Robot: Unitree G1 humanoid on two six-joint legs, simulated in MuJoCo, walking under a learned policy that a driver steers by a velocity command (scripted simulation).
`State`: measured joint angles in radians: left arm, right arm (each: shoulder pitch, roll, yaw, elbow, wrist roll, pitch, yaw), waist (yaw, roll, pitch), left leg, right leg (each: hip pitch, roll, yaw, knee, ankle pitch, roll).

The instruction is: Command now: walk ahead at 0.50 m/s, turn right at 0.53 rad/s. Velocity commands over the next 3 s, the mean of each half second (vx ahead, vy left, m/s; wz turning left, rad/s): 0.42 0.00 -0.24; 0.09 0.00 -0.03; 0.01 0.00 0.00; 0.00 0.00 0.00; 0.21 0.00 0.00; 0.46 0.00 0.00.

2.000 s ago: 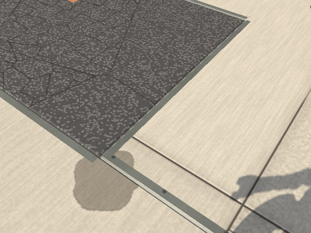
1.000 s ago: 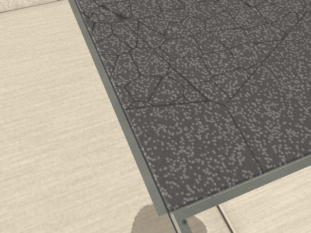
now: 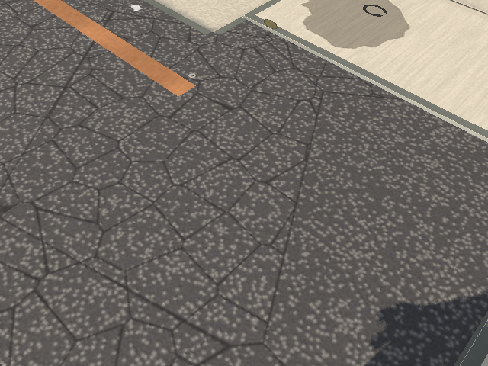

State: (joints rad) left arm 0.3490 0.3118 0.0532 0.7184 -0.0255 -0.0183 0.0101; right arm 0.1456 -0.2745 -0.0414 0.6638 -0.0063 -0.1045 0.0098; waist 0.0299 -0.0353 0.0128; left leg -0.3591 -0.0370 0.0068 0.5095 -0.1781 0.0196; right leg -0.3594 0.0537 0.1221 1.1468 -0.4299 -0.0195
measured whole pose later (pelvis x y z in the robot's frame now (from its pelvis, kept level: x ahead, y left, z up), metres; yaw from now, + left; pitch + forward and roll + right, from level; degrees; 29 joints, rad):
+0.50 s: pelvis +0.24 -0.06 +0.00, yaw -6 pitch +2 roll +1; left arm 0.09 0.26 0.03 0.65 0.01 -0.05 -0.03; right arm 0.30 -0.31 -0.04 0.85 0.01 -0.05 0.00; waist -0.04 0.01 0.06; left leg -0.36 0.04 -0.03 1.11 -0.53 -0.05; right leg -0.41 0.02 -0.02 0.50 -0.13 -0.05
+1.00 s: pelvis +0.33 -0.05 +0.01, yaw -6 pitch -1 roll -1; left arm 0.18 0.24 0.02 0.92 0.01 0.00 0.02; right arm 0.16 -0.24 -0.02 0.90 -0.01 -0.01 -0.02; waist 0.00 0.00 0.03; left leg -0.24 0.03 -0.02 0.51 -0.25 -0.02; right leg -0.19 0.02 -0.02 0.48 -0.26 -0.01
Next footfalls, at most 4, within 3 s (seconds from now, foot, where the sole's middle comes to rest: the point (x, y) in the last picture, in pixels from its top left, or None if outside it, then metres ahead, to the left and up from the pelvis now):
0.38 right None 0.35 -0.17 -0.77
0.74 left None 0.40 0.07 -0.77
2.84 right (318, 270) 0.78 -0.18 -0.77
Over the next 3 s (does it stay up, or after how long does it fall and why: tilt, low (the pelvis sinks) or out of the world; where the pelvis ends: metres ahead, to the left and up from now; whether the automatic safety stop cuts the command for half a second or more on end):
stays up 0.70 -0.09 0.01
